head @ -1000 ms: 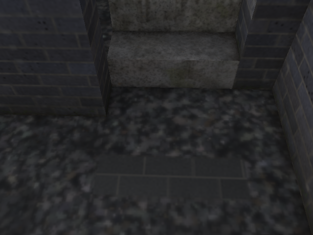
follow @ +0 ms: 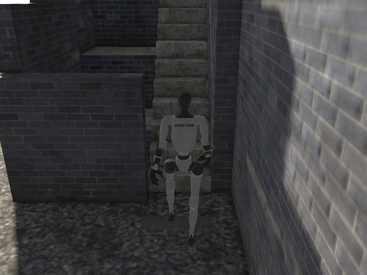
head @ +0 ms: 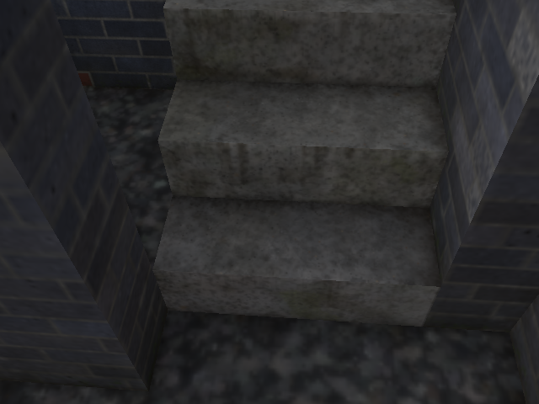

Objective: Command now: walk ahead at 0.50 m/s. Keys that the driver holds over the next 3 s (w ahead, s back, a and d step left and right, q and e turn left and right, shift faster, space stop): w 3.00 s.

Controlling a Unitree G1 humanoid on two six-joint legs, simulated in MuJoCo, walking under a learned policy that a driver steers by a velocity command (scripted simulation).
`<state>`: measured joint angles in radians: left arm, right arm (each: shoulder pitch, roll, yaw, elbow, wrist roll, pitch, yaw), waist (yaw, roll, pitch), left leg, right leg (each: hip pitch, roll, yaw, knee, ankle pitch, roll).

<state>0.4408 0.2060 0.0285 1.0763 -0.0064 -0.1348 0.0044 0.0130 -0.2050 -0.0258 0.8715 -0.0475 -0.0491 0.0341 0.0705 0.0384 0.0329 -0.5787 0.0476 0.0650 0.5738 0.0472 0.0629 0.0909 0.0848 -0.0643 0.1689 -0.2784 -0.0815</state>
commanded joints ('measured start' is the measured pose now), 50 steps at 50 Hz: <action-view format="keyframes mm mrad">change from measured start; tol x32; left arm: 1 -12 134 13 -20 23 7 9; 24 -398 51 -5 -192 31 60 -20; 29 48 230 51 -100 73 23 25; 50 -33 -25 -27 -181 18 30 19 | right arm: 1 -47 -71 -14 -67 -11 -14 2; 6 456 -263 -87 64 -36 -66 -26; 50 254 -151 5 104 19 -38 -70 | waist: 1 -49 -116 67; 6 -169 197 -383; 18 -77 38 46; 30 30 -319 -201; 50 -74 121 -108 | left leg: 1 62 -34 13 -97 -83 36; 4 435 -58 3 -156 -161 99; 6 958 392 -708 -236 -246 322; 12 452 188 -255 -386 94 153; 24 443 142 -154 -373 22 131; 27 468 96 -115 -120 246 104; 31 -65 -60 -107 659 -517 16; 47 418 -39 9 -107 -163 -6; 50 614 203 -231 -192 308 36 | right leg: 1 -29 -281 101 27 705 -87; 4 -42 -249 61 494 855 -60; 6 -650 4 28 1110 -246 -14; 7 -747 -56 133 1155 -190 -34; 27 -282 -88 -24 257 109 10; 30 96 -465 519 58 380 -186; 48 -291 -238 96 286 667 -42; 50 -494 -124 51 496 107 8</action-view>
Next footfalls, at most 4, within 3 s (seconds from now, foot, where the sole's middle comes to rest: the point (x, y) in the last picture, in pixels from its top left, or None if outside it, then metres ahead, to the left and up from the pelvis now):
0.08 left None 0.22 0.10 -0.78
0.56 right None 0.44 -0.10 -0.78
0.96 left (255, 388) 0.51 0.12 -0.78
1.28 right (345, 397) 0.50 -0.09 -0.78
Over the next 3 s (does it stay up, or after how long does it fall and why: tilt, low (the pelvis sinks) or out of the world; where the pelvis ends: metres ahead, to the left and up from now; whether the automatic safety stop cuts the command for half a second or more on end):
stays up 0.50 -0.01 0.01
